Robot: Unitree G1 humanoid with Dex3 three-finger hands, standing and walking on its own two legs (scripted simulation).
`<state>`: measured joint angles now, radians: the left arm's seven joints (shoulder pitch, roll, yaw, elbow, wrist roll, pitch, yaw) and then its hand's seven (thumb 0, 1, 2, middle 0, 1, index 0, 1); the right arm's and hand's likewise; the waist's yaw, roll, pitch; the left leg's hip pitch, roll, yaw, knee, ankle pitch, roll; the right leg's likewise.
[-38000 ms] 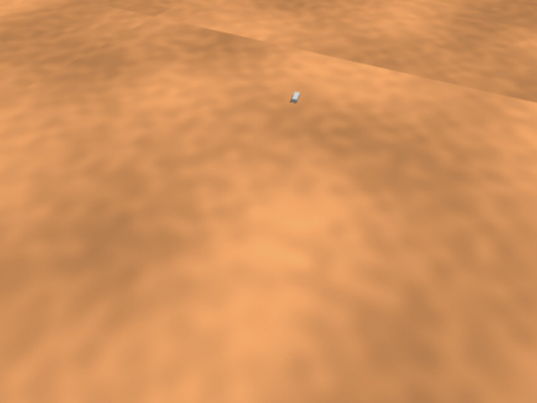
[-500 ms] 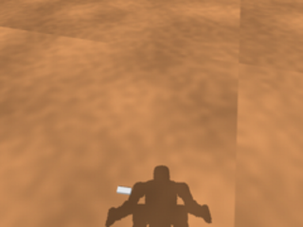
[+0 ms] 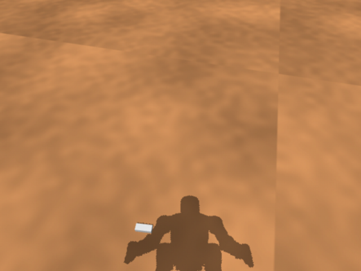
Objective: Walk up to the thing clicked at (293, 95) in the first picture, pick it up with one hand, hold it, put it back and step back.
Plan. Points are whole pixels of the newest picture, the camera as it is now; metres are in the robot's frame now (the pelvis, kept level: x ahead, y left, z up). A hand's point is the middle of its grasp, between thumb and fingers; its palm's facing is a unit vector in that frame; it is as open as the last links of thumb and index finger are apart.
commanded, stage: stand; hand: left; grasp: from above
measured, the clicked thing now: (143, 228) +0.47 +0.24 -0.77
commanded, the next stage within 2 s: step back in 1.32 s
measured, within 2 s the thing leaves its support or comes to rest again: neither
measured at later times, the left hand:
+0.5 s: hand out of the picture +0.08 +0.24 -0.16, palm faces +0.00 -0.94 -0.34, open 7.4 cm
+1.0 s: hand out of the picture +0.09 +0.25 -0.16, palm faces -0.01 -0.94 -0.34, open 7.4 cm
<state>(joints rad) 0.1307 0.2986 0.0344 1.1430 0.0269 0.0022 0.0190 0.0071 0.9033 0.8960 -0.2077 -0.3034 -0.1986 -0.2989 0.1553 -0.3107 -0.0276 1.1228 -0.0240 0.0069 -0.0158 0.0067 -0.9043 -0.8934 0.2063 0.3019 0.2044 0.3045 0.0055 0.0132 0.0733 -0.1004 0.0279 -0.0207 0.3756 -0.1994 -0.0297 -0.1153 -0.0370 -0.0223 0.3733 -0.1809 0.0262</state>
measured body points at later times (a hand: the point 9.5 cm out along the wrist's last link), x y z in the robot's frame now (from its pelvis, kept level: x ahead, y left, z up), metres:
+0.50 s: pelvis +0.01 +0.00 +0.00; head +0.01 -0.01 +0.45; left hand +0.08 +0.29 -0.13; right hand +0.08 -0.29 -0.14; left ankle +0.01 +0.14 -0.75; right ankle +0.02 -0.13 -0.75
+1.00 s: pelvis +0.01 +0.00 +0.00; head +0.02 +0.00 +0.45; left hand +0.09 +0.29 -0.13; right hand +0.08 -0.30 -0.14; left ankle +0.01 +0.14 -0.75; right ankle +0.02 -0.13 -0.75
